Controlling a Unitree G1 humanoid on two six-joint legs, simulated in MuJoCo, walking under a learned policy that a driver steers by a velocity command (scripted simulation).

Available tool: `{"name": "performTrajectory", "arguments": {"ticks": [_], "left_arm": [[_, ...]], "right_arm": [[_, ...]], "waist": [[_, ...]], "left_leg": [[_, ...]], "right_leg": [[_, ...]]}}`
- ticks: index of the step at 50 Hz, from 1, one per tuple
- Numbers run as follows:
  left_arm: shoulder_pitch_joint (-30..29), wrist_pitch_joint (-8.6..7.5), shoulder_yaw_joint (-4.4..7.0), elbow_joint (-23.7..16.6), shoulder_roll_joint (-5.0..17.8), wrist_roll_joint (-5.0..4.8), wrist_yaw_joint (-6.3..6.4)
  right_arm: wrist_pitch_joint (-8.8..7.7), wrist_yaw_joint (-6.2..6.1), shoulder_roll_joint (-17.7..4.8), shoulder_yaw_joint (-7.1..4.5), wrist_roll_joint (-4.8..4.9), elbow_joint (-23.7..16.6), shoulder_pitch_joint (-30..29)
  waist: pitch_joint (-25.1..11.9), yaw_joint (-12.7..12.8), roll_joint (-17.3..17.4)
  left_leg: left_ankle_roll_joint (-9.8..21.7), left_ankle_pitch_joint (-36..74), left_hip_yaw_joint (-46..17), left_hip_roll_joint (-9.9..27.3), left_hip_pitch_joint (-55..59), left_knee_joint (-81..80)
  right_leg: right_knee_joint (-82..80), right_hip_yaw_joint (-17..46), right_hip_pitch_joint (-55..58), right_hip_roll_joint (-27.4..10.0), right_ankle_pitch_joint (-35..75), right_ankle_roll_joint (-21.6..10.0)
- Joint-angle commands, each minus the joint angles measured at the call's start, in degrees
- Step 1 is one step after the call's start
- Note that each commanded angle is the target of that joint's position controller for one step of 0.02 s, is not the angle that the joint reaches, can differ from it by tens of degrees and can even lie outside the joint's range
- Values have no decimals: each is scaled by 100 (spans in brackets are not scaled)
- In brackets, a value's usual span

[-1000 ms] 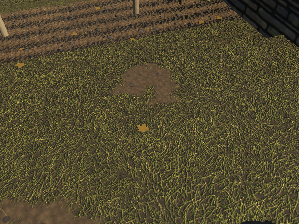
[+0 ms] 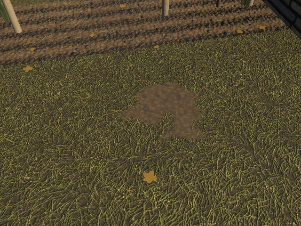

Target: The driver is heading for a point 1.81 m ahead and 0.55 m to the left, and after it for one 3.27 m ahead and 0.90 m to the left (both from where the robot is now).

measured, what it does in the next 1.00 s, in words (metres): steps on the spot, turning left: right foot, then left foot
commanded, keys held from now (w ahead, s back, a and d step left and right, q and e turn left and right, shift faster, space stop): q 0.80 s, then no key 0.20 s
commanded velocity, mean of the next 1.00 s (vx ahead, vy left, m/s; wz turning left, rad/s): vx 0.07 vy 0.00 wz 0.55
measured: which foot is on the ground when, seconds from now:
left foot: down 0.00-0.48, up 0.50-0.98, down 1.00-1.00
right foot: down 0.00-0.02, up 0.04-0.46, down 0.48-1.00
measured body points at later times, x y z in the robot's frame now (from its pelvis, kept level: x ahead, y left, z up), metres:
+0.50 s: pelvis +0.12 -0.03 +0.00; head +0.14 -0.03 +0.45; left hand +0.22 +0.27 -0.08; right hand +0.29 -0.25 -0.12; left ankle +0.09 +0.09 -0.72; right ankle +0.15 -0.13 -0.73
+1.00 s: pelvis +0.10 -0.01 +0.01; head +0.13 +0.00 +0.46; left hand +0.05 +0.31 -0.07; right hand +0.36 -0.15 -0.09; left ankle +0.01 +0.08 -0.72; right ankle +0.16 -0.13 -0.73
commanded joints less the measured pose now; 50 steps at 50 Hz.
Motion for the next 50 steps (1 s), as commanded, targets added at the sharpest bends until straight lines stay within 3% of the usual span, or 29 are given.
{"name": "performTrajectory", "arguments": {"ticks": [1,2,3,4,5,6,7,9,11,12,16,17,18,21,23,24,25,26,27,29,30,31,33,35,40,45,48,49,50], "left_arm": [[287,51,273,-261,1097,108,46],[643,-1,17,-610,290,214,-79],[-1030,-91,90,-1272,693,-258,-285],[-2240,-118,160,-1712,914,-412,-249],[-2107,-55,284,-1650,1271,-299,-78],[-1532,9,256,-1539,1099,-89,64],[-1288,68,150,-1479,651,-8,165],[-1250,190,156,-1568,659,-52,208],[-1352,310,219,-1640,863,-115,147],[-1494,367,221,-1724,875,-114,121],[-2140,445,196,-2136,896,-142,179],[-1948,395,202,-2102,957,-100,215],[-2332,368,227,-2275,1018,-203,274],[-2549,292,164,-2425,940,-355,339],[-2164,222,215,-2398,1066,-503,343],[-1939,155,349,-2415,1427,-533,384],[-1712,20,513,-2478,2121,-439,445],[-1519,-41,572,-2530,1998,29,300],[-1553,-71,583,-2438,1829,-7,240],[-2466,-40,369,-2742,1165,-352,101],[-2671,-7,368,-2865,1171,-367,116],[-2750,41,397,-2998,1249,-313,158],[-2416,17,389,-3004,1332,-248,235],[-2048,55,397,-2891,1419,-233,221],[-1871,59,555,-2849,1744,-258,121],[-2008,-43,739,-2809,1995,-260,114],[-2529,38,702,-2781,1913,-299,93],[-2679,113,616,-2701,1730,-323,47],[-2338,179,438,-2507,1262,-229,-49]], "right_arm": [[-237,-318,-1006,-370,61,114,1554],[-228,-455,-1537,-459,-99,287,2494],[-301,-448,-1470,-471,-281,536,3350],[-411,-464,-1455,-574,-153,505,2812],[-394,-458,-1088,-483,65,427,2046],[-359,-372,-740,-333,161,352,1555],[-347,-231,-565,-220,137,274,1360],[-358,-77,-853,-276,87,16,1079],[-396,-52,-1232,-356,52,-242,895],[-386,-87,-1232,-367,-44,-249,989],[-307,-139,-1086,-349,-12,-394,1623],[-280,-152,-941,-317,-152,-515,1530],[-263,-123,-1097,-362,36,-547,1759],[-167,-94,-1212,-380,58,-722,1724],[-79,-22,-1108,-283,152,-798,1392],[-39,29,-833,-163,153,-796,1638],[-23,4,-122,46,109,-1074,2097],[-13,-161,-817,-152,46,-1148,1898],[88,-295,-1137,-228,4,-1053,1618],[199,-445,-1147,-225,-126,-890,1759],[177,-383,-943,-129,-222,-931,1741],[147,-279,-858,-83,-238,-978,1679],[90,-196,-1024,-137,-60,-951,1608],[78,-182,-1117,-164,-6,-966,1480],[158,-237,-1070,-86,-93,-1097,1292],[301,-260,-1036,-6,-117,-1204,1182],[249,-221,-982,-29,41,-1054,1471],[178,-165,-933,-42,175,-990,1601],[110,-134,-894,-91,200,-1043,1654]], "waist": [[-985,-711,-140],[-2471,-601,1300],[-2034,-1400,307],[-587,-1449,-101],[-346,-984,-236],[-345,-443,-111],[-44,-65,12],[-280,146,-117],[-289,163,35],[-304,127,170],[-316,-213,355],[-433,-198,422],[-420,-355,373],[-525,-536,422],[-595,-147,171],[-907,-91,-169],[-1602,-425,-1508],[-1067,-7,-918],[-776,11,-226],[-608,-401,-468],[-556,-471,-592],[-628,-408,-510],[-581,-243,-547],[-510,-145,-596],[-402,-52,-702],[-198,1,-863],[-347,-276,-846],[-415,-425,-668],[-703,-441,-333]], "left_leg": [[922,2752,-451,-55,3289,-178],[2855,5135,-3087,1628,5755,-342],[2547,4608,-3792,2029,5771,-1171],[2099,4095,-3177,1996,4491,-1334],[1944,3784,-2717,1799,3409,-1511],[1881,3805,-2393,1567,2298,-1760],[1803,3844,-2170,1417,1069,-1998],[1617,3101,-1941,1041,439,-2322],[1364,2473,-1728,716,-1,-2313],[1228,2334,-1698,590,-126,-2186],[1168,1541,-2337,791,482,-1695],[1190,1687,-2663,1026,744,-1241],[1308,1943,-2831,1058,1164,-1273],[1314,2188,-3450,1176,1691,-824],[1051,2061,-3423,891,1096,-535],[605,1052,-3087,452,599,-1],[-325,-2635,-1769,-747,-810,1453],[-870,-3993,-1423,-648,-1923,2658],[-1093,-3640,-1263,-235,-1913,3508],[-1330,-2590,-1117,-99,-1371,4150],[-1343,-2100,-888,-111,-1104,4425],[-1329,-1759,-701,-136,-918,4684],[-1306,-1296,-758,-80,-1025,4499],[-1321,-1122,-855,21,-1214,4068],[-1349,-1414,-495,450,-963,2419],[-914,-1785,-107,400,67,586],[-497,-702,74,197,853,-1038],[-301,436,137,72,1549,-1874],[-67,1224,-91,235,2615,-1944]], "right_leg": [[3012,485,-1843,-1109,5847,-126],[5478,729,-3903,76,-1170,649],[6044,1925,-5271,315,-1586,466],[5786,2297,-5834,-74,-1472,369],[5492,2273,-5238,-356,-1287,362],[5019,2314,-4402,-486,-890,227],[4712,2224,-3573,-484,-531,145],[4316,2020,-2993,-232,112,186],[3795,1806,-2727,-51,861,330],[3817,1741,-2683,6,1133,369],[2998,1816,-2971,31,990,464],[3373,2144,-3096,-78,1428,422],[2685,1904,-3387,88,342,516],[1722,1954,-3299,314,341,464],[313,1901,-2118,344,1908,57],[37,2235,-1059,-178,3643,-542],[183,3942,494,-1816,7017,-2494],[-166,4630,266,-2680,6948,-3122],[-264,4055,-127,-2423,6351,-2680],[-176,2802,-1108,-1533,5992,-1798],[-185,2396,-1522,-1300,5969,-1691],[-291,2102,-1723,-1146,5649,-1701],[-496,1869,-1431,-1093,5200,-1740],[-526,1779,-956,-1237,5052,-1777],[-558,1562,-558,-1621,4601,-1795],[-713,1827,-997,-1837,3430,-1668],[-315,1786,-1133,-1708,2623,-1284],[8,1632,-1492,-1585,2254,-993],[534,1294,-2146,-1262,1695,-532]]}}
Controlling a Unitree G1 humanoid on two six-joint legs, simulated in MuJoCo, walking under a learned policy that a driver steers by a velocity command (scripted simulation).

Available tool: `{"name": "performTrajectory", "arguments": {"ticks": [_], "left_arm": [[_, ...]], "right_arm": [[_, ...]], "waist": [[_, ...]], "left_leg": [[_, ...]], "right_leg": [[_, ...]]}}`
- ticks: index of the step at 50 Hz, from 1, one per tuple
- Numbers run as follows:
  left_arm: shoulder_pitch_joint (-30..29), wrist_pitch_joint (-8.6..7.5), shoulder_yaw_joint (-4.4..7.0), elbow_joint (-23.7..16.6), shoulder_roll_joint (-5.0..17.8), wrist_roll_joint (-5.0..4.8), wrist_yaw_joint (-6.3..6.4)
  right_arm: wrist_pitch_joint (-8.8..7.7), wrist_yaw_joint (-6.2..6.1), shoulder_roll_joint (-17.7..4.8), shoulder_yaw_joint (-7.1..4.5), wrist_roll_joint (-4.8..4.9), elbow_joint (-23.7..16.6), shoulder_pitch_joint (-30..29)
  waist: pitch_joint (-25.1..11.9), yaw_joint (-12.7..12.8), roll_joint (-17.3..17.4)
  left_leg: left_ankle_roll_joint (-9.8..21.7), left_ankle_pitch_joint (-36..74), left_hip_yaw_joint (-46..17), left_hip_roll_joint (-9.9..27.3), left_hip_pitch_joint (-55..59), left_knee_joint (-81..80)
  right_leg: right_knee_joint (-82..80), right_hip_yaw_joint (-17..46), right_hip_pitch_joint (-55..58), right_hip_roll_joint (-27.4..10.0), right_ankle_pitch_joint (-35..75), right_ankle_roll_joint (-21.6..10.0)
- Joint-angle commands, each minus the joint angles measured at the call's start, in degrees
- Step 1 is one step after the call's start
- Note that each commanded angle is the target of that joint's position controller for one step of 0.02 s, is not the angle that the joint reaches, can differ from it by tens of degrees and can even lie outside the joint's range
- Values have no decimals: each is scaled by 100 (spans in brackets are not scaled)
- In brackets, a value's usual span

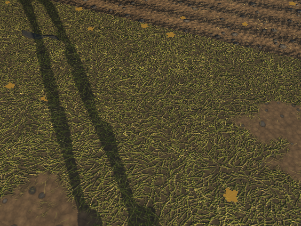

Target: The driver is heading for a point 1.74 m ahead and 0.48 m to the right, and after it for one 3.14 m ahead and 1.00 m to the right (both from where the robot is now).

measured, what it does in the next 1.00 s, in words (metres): steps on the spot: right foot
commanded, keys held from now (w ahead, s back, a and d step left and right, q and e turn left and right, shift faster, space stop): no key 1.00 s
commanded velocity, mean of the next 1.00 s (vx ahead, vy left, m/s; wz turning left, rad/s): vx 0.00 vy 0.00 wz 0.06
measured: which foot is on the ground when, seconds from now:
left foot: down 0.00-1.00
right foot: down 0.00-0.00, up 0.02-0.26, down 0.28-1.00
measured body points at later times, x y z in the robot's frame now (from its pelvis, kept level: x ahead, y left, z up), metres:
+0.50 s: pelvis -0.03 +0.03 -0.01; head +0.00 +0.03 +0.44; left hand +0.06 +0.28 -0.13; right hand +0.17 -0.20 -0.09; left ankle -0.02 +0.12 -0.74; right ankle -0.04 -0.10 -0.74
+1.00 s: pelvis -0.03 +0.02 +0.00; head -0.01 +0.02 +0.45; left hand +0.11 +0.28 -0.11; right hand +0.12 -0.23 -0.10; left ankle -0.02 +0.12 -0.74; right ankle -0.04 -0.10 -0.74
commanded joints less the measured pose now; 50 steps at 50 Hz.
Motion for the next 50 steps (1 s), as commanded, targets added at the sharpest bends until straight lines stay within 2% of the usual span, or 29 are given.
{"name": "performTrajectory", "arguments": {"ticks": [1,2,3,4,5,6,7,8,9,11,12,13,14,15,16,17,18,19,21,23,26,36,50], "left_arm": [[173,31,-146,-502,-263,122,-149],[8,-84,-27,-563,256,42,-59],[-392,-89,-6,-534,444,2,0],[-435,-75,31,-466,583,3,85],[-180,-64,47,-280,622,56,108],[44,-54,-28,-160,476,90,65],[226,-60,-87,-78,368,98,13],[413,-61,-110,40,361,64,-50],[522,-63,-139,111,313,52,-121],[532,-61,-238,138,140,18,-274],[660,-58,-292,201,52,-71,-356],[808,-52,-348,296,-45,-199,-422],[684,-62,-334,237,64,-285,-408],[333,-84,-316,41,363,-325,-352],[-98,-101,-304,-73,567,-218,-314],[-201,-91,-295,-25,542,-187,-326],[-248,-112,-281,16,538,-221,-328],[-334,-121,-303,19,440,-271,-336],[-270,-102,-350,42,328,-270,-370],[-72,-66,-371,132,301,-233,-377],[-29,-12,-373,157,294,-219,-375],[-331,3,-343,99,360,-183,-400],[-479,47,-267,170,426,-164,-388]], "right_arm": [[-260,-76,-1205,-356,226,-464,565],[-394,-33,-1492,-485,73,-628,591],[-494,-50,-1287,-494,-34,-475,582],[-519,-16,-1002,-426,40,-485,377],[-504,16,-700,-307,163,-599,108],[-476,65,-568,-238,200,-695,-141],[-436,104,-537,-196,205,-855,-411],[-402,132,-514,-169,164,-991,-676],[-372,150,-508,-147,134,-1061,-818],[-280,216,-503,-114,179,-1008,-658],[-217,310,-432,-73,251,-941,-577],[-139,447,-313,-9,339,-872,-600],[-72,517,-302,0,341,-798,-454],[-31,504,-320,-19,366,-770,-153],[-55,433,-533,-94,307,-788,58],[-72,377,-718,-129,172,-799,-102],[-107,330,-672,-108,89,-882,-423],[-132,308,-570,-67,82,-912,-632],[-147,290,-472,-40,172,-889,-618],[-134,285,-414,-38,159,-889,-572],[-129,267,-453,-68,148,-862,-541],[-80,200,-519,-103,142,-743,-410],[-14,170,-563,-86,124,-491,-198]], "waist": [[-1276,-39,1090],[-944,-423,649],[-738,-583,425],[-591,-476,513],[-604,-312,589],[-513,-95,573],[-526,78,433],[-538,175,305],[-568,211,224],[-542,62,158],[-505,71,57],[-409,154,-71],[-485,32,54],[-621,-281,-34],[-481,-569,-143],[-267,-555,-76],[-213,-485,-74],[-158,-420,-80],[-297,-341,-49],[-354,-289,-83],[-331,-231,-118],[-270,-184,-166],[-248,-220,-146]], "left_leg": [[1729,5084,-1695,1401,2231,-748],[2297,4251,-2362,1970,2007,-800],[2017,3244,-1957,1751,1716,-916],[1654,2934,-1545,1425,1416,-915],[1500,3235,-1378,1318,1070,-875],[1399,3651,-1235,1278,539,-830],[1332,3676,-1088,1205,107,-867],[1253,3621,-957,1072,-116,-784],[1162,3489,-853,943,-151,-641],[1030,3155,-947,885,-40,-276],[901,2825,-1027,851,-54,-94],[654,2415,-1091,778,-174,23],[344,1961,-1246,661,-90,32],[118,922,-1221,474,188,-124],[91,262,-1017,287,273,-191],[34,-263,-833,176,330,-287],[72,-409,-799,194,363,-211],[109,-286,-771,187,289,-199],[200,52,-639,56,266,-220],[278,438,-587,12,372,-186],[274,636,-568,-6,356,-202],[245,584,-531,-37,188,-380],[212,793,-442,-36,405,-479]], "right_leg": [[1432,153,-1068,91,-1568,180],[2030,925,-1899,410,-2520,331],[2401,1243,-2074,290,-2355,330],[2803,1223,-2027,253,-2166,345],[3083,1341,-1775,228,-1991,390],[3398,1406,-1380,218,-1765,413],[3460,1401,-1004,202,-1382,451],[3318,1396,-766,194,-1022,499],[2943,1367,-611,143,-746,546],[2089,1270,-374,97,-648,652],[1553,1236,-149,66,-235,665],[916,1168,149,61,634,629],[785,1206,206,126,1144,528],[569,1265,11,147,1229,314],[534,1226,-335,192,795,11],[345,1253,-745,245,36,-153],[154,1389,-891,191,-233,-187],[51,1449,-829,178,-125,-189],[57,1404,-498,224,133,-171],[47,1339,-391,267,187,-161],[34,1272,-300,287,250,-136],[-52,1228,56,340,338,-126],[-225,1242,211,417,568,-144]]}}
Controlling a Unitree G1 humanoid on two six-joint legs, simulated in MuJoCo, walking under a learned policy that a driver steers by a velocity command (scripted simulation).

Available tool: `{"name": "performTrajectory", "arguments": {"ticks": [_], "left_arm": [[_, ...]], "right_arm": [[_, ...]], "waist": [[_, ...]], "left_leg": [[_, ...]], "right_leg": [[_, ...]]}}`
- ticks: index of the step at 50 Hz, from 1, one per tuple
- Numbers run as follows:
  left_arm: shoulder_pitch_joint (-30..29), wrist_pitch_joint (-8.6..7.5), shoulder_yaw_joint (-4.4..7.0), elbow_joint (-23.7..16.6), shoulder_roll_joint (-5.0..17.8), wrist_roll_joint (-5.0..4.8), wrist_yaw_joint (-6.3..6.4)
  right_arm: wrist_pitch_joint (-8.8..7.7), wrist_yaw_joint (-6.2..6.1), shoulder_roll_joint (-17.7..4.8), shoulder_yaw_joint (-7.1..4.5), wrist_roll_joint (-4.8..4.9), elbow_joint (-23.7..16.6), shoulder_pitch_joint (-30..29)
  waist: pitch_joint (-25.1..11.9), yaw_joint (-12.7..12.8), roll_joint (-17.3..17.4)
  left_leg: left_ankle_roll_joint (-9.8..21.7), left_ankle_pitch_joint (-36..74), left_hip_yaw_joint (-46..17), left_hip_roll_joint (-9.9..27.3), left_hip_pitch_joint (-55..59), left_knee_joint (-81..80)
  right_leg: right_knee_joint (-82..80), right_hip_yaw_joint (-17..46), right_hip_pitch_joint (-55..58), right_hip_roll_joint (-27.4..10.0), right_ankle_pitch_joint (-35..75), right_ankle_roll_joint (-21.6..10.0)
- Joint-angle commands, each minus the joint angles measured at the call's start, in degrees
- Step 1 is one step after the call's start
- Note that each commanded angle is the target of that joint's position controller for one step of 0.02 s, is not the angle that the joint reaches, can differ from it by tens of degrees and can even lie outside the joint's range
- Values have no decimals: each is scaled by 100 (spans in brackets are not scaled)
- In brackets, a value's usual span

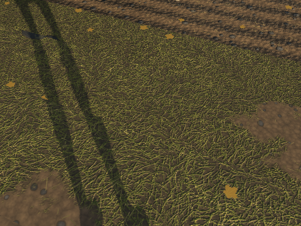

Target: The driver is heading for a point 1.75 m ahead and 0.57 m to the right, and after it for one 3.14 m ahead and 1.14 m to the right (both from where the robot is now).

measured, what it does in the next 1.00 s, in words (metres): goes down: left foot 0.17 m lower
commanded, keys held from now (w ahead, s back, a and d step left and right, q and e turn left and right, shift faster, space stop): no key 0.06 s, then w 0.76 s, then w+e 0.18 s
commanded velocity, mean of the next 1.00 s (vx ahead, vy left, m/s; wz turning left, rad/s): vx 0.35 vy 0.00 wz -0.03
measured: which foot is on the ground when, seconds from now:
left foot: down 0.00-0.34, up 0.36-0.82, down 0.84-1.00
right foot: down 0.00-0.84, up 0.86-1.00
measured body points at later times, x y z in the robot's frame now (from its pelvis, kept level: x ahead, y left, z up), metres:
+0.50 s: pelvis +0.11 -0.02 +0.00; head +0.11 -0.03 +0.45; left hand +0.10 +0.22 -0.14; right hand +0.25 -0.27 -0.10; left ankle +0.11 +0.10 -0.66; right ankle -0.01 -0.12 -0.74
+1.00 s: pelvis +0.41 +0.06 -0.18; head +0.43 +0.08 +0.27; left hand +0.42 +0.32 -0.33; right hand +0.42 -0.19 -0.31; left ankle +0.44 +0.15 -0.91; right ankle +0.32 -0.09 -0.75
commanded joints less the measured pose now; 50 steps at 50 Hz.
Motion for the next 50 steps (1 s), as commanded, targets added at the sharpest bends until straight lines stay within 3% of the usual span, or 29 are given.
{"name": "performTrajectory", "arguments": {"ticks": [1,6,13,16,17,18,19,21,23,25,26,28,30,31,33,36,37,38,39,40,41,42,43,44,45,46,47,48,50], "left_arm": [[-94,-58,191,-317,686,-6,20],[238,-4,364,-160,1015,124,137],[139,-287,153,-421,383,224,449],[1227,-447,179,-49,418,326,412],[1832,-519,208,72,507,363,465],[2494,-553,335,137,1029,360,562],[2875,-570,366,149,1076,386,551],[2457,-499,247,249,573,493,428],[1983,-411,64,194,226,379,416],[1856,-331,-3,183,140,320,448],[1608,-145,282,284,890,-250,418],[1771,-50,304,330,952,-103,383],[2742,-159,236,755,635,8,506],[3629,-440,-114,1139,-315,839,572],[3184,-371,-107,978,-3,743,476],[2553,-320,-162,836,294,642,124],[2210,-273,143,821,724,-131,338],[2349,-114,168,903,790,-519,521],[3047,-249,-47,1248,852,549,314],[2995,-223,65,1240,1032,521,183],[2963,-135,38,1259,1042,683,26],[3414,-47,-75,1581,523,756,-160],[5015,-52,-318,1772,-613,747,-358],[3161,-38,157,1250,475,-500,442],[2506,7,90,903,428,-418,736],[1780,73,88,861,495,-154,768],[1893,-176,-84,686,147,284,321],[1781,-224,-12,887,253,354,206],[1748,-141,-78,926,-235,536,45]], "right_arm": [[-72,-13,-690,-190,0,-351,-30],[-24,-157,-1017,-348,-154,-238,345],[-314,-435,-728,-232,-15,-292,569],[-125,-376,-828,-248,-301,-388,-56],[-163,-317,-643,-209,-348,-457,-197],[-247,-197,-289,-130,-441,-602,-353],[-420,-127,-198,-111,-378,-556,-407],[-527,-192,-431,-230,-270,-367,-256],[-446,-160,-240,-177,-485,-306,-205],[-371,-74,64,-53,-430,-262,-465],[-83,-124,-238,-171,56,-363,-903],[149,-165,-198,-176,-71,-33,-258],[77,-247,-382,-275,-40,-388,-1509],[-225,-78,536,212,-664,-248,-1023],[-272,-18,431,255,-532,-94,-1299],[-9,62,-20,213,-466,-191,-1348],[-40,-1,-454,-89,162,-65,-1903],[-166,-33,-633,-147,663,-25,-1631],[-3,-143,-128,199,-658,516,-521],[85,-169,-258,95,-765,823,79],[28,-199,-822,-150,-458,1164,1110],[44,-239,-918,-275,-505,1536,2318],[-11,-69,-1175,-384,-418,1531,3380],[-29,-133,-1554,-599,-54,1671,2763],[-62,-230,-1558,-620,67,1529,2294],[-95,-353,-747,-370,75,1374,1415],[-183,-3,-643,-132,-582,1492,1742],[-261,19,143,27,-728,1423,1563],[-468,-172,678,249,-404,1282,765]], "waist": [[-519,27,-31],[-72,-47,-17],[51,-142,537],[51,399,289],[-204,640,-173],[-480,845,-1068],[-193,1085,-680],[267,632,-48],[215,271,-46],[229,282,-274],[795,150,-240],[-51,38,-409],[432,629,-661],[274,921,-105],[434,906,114],[797,446,-153],[1196,538,-1],[1072,398,300],[314,362,153],[250,182,247],[-198,-266,625],[-717,-717,1130],[-3275,-314,1712],[-2367,-767,670],[-1958,-661,1092],[-1190,-505,375],[-990,-423,968],[-129,-209,398],[380,330,371]], "left_leg": [[5,1017,-347,286,327,-454],[357,-1736,-451,265,230,-665],[1511,-1963,-2186,1655,608,-1504],[1328,-1454,-1271,1098,-449,-776],[1062,-1082,-785,653,-1144,502],[387,-1227,-57,-192,-2491,2693],[236,-2255,-703,-129,-3790,4095],[53,-1592,-993,300,-4491,4964],[79,-717,-753,531,-3998,4115],[9,247,-358,566,-3131,3074],[-109,685,106,468,-2699,2317],[-1,1411,236,343,-1837,2784],[90,2044,-370,754,-4056,2119],[56,2993,-1062,1125,-5025,1655],[110,4591,-507,1016,-3653,154],[62,3912,-141,887,-732,1159],[8,3836,-95,756,-1216,226],[32,3236,-883,810,-1509,-238],[-144,4030,-151,932,-856,-414],[-242,3982,11,851,1,-675],[-238,4343,287,633,1933,-476],[267,4489,-24,967,3944,-191],[1910,6501,-1050,2074,6555,2092],[1227,7531,-2112,3034,5287,1587],[1241,4623,-2795,3137,3967,262],[964,1821,-2243,2558,2494,-686],[1630,939,-2533,2907,1455,-648],[1645,870,-2181,2678,193,-1025],[1522,569,-1513,2495,-1365,-1881]], "right_leg": [[-497,197,11,-95,811,-105],[-700,275,-413,-61,-1518,-502],[133,-123,-595,263,-806,-638],[-439,-270,994,403,-232,-773],[-465,324,1775,47,35,-1021],[-954,2395,2887,-1138,1617,-1920],[-1337,3324,3215,-2093,2375,-2474],[-1231,2518,2853,-2027,1896,-2129],[-1332,1649,2027,-1379,1490,-1706],[-1683,1152,1106,-924,931,-1536],[-1607,921,477,-692,3528,-1256],[-839,458,574,-824,4654,-1041],[-900,1020,2156,-986,2415,-1087],[-366,1260,3111,-1145,665,-1199],[-316,741,1549,-697,-54,-1239],[-670,690,-1366,-579,-1095,-1266],[-401,889,-776,-621,-227,-1067],[551,940,137,-728,661,-866],[1079,579,1036,-328,-149,-758],[1804,562,895,-232,514,-733],[2995,319,80,0,1237,-498],[4996,261,-1258,401,120,-94],[7511,696,-1936,684,-2639,-13],[8484,567,-3756,537,-2831,-101],[8383,427,-3915,339,-1982,-83],[7172,364,-3617,11,-1135,-177],[7677,1068,-3335,-225,-651,-368],[6212,1210,-3107,-540,297,-552],[4058,1214,-2407,-733,950,-781]]}}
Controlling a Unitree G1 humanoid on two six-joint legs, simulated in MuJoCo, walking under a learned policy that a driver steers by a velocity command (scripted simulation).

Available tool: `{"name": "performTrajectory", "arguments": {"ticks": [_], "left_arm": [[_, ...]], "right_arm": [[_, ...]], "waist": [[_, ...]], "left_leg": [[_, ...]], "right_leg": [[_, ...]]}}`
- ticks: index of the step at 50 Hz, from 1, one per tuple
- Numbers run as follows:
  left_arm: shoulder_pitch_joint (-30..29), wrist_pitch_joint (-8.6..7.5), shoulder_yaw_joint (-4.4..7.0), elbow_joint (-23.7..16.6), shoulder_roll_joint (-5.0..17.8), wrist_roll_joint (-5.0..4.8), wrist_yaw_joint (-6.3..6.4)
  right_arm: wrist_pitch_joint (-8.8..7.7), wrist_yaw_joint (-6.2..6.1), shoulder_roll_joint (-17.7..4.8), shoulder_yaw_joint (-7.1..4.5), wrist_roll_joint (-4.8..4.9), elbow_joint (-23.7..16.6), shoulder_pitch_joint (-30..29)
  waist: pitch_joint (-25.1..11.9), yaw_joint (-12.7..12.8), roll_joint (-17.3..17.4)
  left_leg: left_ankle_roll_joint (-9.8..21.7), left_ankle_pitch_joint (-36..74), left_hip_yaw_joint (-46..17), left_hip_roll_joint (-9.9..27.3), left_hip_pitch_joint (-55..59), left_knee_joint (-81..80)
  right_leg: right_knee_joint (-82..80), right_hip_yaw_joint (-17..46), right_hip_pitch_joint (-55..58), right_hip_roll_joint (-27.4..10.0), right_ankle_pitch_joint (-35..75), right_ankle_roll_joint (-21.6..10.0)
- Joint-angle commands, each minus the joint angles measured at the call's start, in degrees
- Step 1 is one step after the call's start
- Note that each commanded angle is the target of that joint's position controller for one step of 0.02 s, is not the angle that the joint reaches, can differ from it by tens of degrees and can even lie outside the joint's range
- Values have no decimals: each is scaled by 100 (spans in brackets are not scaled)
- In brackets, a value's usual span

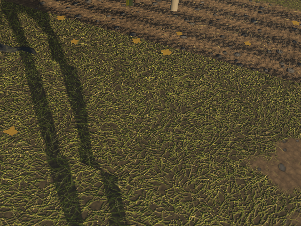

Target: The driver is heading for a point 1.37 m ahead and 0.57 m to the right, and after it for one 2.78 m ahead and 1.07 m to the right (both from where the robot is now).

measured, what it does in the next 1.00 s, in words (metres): goes down, turning right: right foot, then left foot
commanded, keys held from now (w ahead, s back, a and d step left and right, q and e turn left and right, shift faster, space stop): w+e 1.00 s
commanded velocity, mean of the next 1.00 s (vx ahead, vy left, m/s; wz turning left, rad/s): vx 0.50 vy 0.00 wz -0.53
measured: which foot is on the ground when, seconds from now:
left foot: down 0.00-0.40, up 0.42-0.74, down 0.76-1.00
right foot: up 0.00-0.36, down 0.38-0.74, up 0.76-1.00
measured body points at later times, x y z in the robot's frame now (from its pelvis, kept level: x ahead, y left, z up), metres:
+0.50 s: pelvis +0.28 -0.10 +0.00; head +0.29 -0.11 +0.45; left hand +0.44 +0.12 -0.13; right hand +0.22 -0.34 -0.15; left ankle +0.16 +0.08 -0.63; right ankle +0.32 -0.20 -0.73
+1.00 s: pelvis +0.53 -0.19 -0.04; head +0.52 -0.20 +0.41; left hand +0.79 -0.10 -0.14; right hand +0.35 -0.32 -0.19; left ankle +0.50 -0.04 -0.73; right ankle +0.56 -0.38 -0.69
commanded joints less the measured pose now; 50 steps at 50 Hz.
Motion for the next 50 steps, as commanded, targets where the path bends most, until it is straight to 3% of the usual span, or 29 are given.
{"name": "performTrajectory", "arguments": {"ticks": [1,6,10,16,18,19,20,21,22,23,24,25,27,30,33,34,36,38,39,40,41,42,43,44,45,46,47,48,50], "left_arm": [[424,-26,-75,-220,-291,170,-244],[-766,7,-219,-647,-226,0,-323],[-1458,56,-121,-890,-60,-128,-348],[-2343,-9,80,-1173,87,-35,-248],[-1936,-103,221,-1097,286,-152,-165],[-1118,-208,363,-871,535,-210,-80],[223,-244,437,-540,717,-236,49],[1788,-159,464,-60,969,-137,100],[2176,-298,597,313,1104,21,93],[1530,-399,669,231,1119,-58,75],[881,-459,505,151,695,-140,24],[442,-490,339,115,223,-228,-35],[-310,-467,136,-176,-107,-238,-115],[-797,-555,212,-423,326,-164,-192],[-187,-397,294,-371,596,40,-371],[-332,-388,267,-495,544,291,-375],[-973,-446,287,-931,537,216,-313],[-1810,-581,430,-1429,668,114,-377],[-958,-648,180,-1210,-472,97,-496],[763,-623,184,-818,-622,-10,-457],[916,-435,328,-812,-51,-68,-315],[92,-202,306,-950,231,153,-172],[-129,-65,236,-999,97,271,-28],[-197,31,115,-981,-173,348,-4],[-465,23,49,-1091,-379,307,-68],[-234,-29,-60,-941,-462,440,-241],[-215,-118,6,-890,-297,371,-376],[-860,-201,-15,-1065,-132,285,-480],[-2139,-238,9,-1364,-23,314,-472]], "right_arm": [[-357,-151,-96,112,115,-236,212],[-388,-235,-352,47,-132,35,380],[-377,-239,-363,57,-120,283,769],[-196,-338,-694,-134,-7,595,1304],[-153,-370,-874,-223,-24,545,1090],[-190,-351,-778,-190,-171,567,1183],[-248,-261,-156,10,-240,432,1462],[-289,15,-360,-23,-173,212,828],[-290,198,-302,-5,112,-140,-280],[-362,122,-411,-39,169,-347,-1049],[-369,-37,-592,-107,66,-399,-922],[-355,-178,-418,-82,-15,-448,-723],[-242,-335,51,36,-62,-559,-605],[-119,-412,-147,70,87,-759,-729],[-95,-255,-28,184,118,-1067,-1242],[-164,-217,-59,188,-21,-860,-464],[-256,-322,-630,-48,-65,-608,932],[-336,-453,-975,-265,-100,0,3382],[-418,-418,-966,-126,-42,78,3203],[-453,-109,-1125,-9,40,-471,1568],[-444,85,-1048,-115,60,-716,476],[-434,113,22,210,167,-840,-196],[-411,34,426,353,185,-907,-563],[-347,-121,443,397,103,-963,-1007],[-374,-248,288,372,101,-857,-883],[-382,-444,225,348,40,-640,-492],[-421,-525,76,359,-5,-432,82],[-504,-654,285,462,-46,-76,799],[-579,-799,220,521,164,436,2617]], "waist": [[156,149,1088],[92,-51,578],[367,-268,556],[597,-511,714],[212,-94,863],[-363,178,818],[-1769,421,70],[-2348,960,-222],[-1418,1297,-43],[-313,1250,19],[-420,772,39],[-272,375,-106],[-55,-163,164],[21,-391,205],[30,-131,-89],[-116,-430,-25],[-292,-1213,262],[-512,-2387,1211],[-600,-1574,1454],[-729,12,718],[35,65,1026],[223,-75,311],[-150,-27,-101],[-293,193,-51],[-190,163,324],[-184,10,364],[-87,-129,433],[117,-493,323],[274,-1346,669]], "left_leg": [[1464,824,-1721,2024,-459,-2704],[1231,2395,-360,1739,491,-2733],[943,2231,294,1591,1122,-2635],[689,3267,548,1908,3028,-2275],[593,5183,922,1773,2846,-1289],[356,5555,1114,1500,1967,-150],[-143,3892,1018,987,-188,1527],[-459,-1125,596,-90,-1722,3141],[-128,-1540,-567,-190,-3135,3984],[1,-1267,-1056,197,-3567,4076],[86,-948,-1242,382,-2888,3873],[170,-691,-1324,513,-2244,3679],[123,-615,-1363,590,-1237,3192],[-195,-177,-970,389,-228,1622],[-431,1171,-541,-45,663,981],[-449,2244,-566,-40,1477,2076],[-467,970,-378,-218,2377,2185],[-69,77,-501,-336,3757,949],[1322,1795,-2606,1163,3506,-11],[2520,5336,-4056,2307,2719,-296],[2862,3259,-4982,2980,1588,-890],[2517,1191,-4897,2945,784,-1191],[2201,768,-4215,2373,618,-1165],[1769,718,-3219,1749,28,-1085],[1515,813,-2376,1285,-527,-1044],[1228,472,-1551,847,-893,-799],[1143,439,-1179,774,-1256,-701],[839,-82,-1302,878,36,-324],[863,-321,-1514,1043,1910,288]], "right_leg": [[-2192,447,-434,-583,919,-249],[-4197,92,-574,-552,2287,-92],[-4502,-125,-680,-308,2844,-87],[-5390,-514,-914,85,1050,-173],[-5703,-940,319,599,1238,-334],[-5231,-924,1890,803,1843,-560],[-4859,461,4858,125,1867,-1317],[-6229,2716,6318,-743,1121,-1861],[-6769,3154,6353,-966,548,-1529],[-6968,2770,5071,-919,266,-1295],[-7027,2530,4084,-802,336,-1325],[-7113,2263,3057,-729,447,-1341],[-7550,2141,1425,-732,615,-1426],[-7878,1410,191,-294,594,-1157],[-7543,1172,-559,99,516,-1088],[-6879,1135,-1173,103,1033,-981],[-5523,1336,-1562,183,2210,-922],[-2298,1374,-2184,871,2293,-891],[-97,1005,-2361,1582,-1150,-567],[665,956,-2629,1235,-1660,-376],[1300,1147,-3315,716,-1332,-157],[987,1274,-3718,150,-398,-10],[346,1261,-3469,31,199,248],[-528,1003,-2749,-236,511,417],[-1008,509,-2113,-361,756,432],[-1214,120,-1434,-273,1524,318],[-1221,-197,-1033,-156,1707,315],[-2284,409,-2288,-643,3136,302],[-3846,23,-3781,-570,3957,305]]}}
